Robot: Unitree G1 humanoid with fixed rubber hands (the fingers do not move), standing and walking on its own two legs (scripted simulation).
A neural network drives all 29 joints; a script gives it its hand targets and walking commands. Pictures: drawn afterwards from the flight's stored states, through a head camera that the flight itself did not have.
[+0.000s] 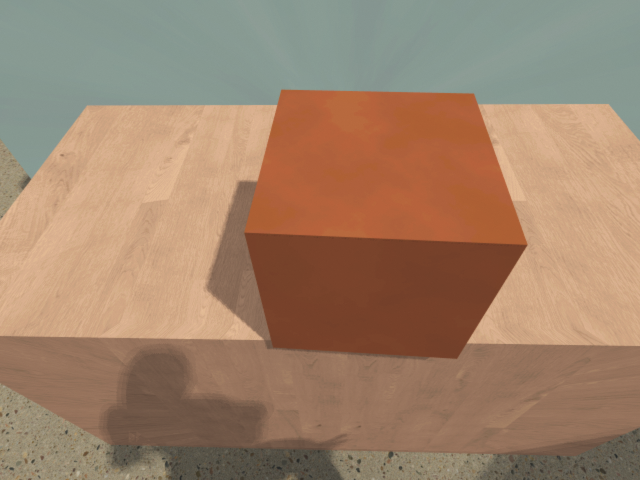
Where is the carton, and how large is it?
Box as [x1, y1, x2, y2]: [244, 90, 527, 358]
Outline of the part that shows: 281,90 244,232 273,347 456,358 527,244 474,95 471,93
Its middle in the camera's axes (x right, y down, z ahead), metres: +0.07 -0.01 +0.55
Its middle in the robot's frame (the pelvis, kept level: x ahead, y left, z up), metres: +0.42 -0.06 +0.06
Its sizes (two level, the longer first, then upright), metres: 0.266 0.265 0.258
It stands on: a pedestal, 0.71 m high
